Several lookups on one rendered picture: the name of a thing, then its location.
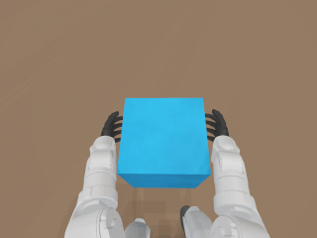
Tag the right robot upper arm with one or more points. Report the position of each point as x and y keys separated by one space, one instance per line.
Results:
x=231 y=226

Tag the robot left thigh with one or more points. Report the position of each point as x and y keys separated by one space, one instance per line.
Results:
x=138 y=229

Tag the right robot forearm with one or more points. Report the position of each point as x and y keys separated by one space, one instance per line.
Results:
x=232 y=194

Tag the carton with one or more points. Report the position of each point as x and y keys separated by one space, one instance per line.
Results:
x=164 y=143

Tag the robot left shin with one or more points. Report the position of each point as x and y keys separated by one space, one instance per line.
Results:
x=140 y=220

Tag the robot right hand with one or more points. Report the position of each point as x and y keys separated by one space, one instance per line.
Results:
x=219 y=125

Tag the robot left hand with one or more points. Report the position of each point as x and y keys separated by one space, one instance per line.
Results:
x=110 y=126

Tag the left robot forearm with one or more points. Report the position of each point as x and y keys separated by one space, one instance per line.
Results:
x=99 y=187

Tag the left robot upper arm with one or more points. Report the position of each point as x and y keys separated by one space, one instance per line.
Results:
x=104 y=222

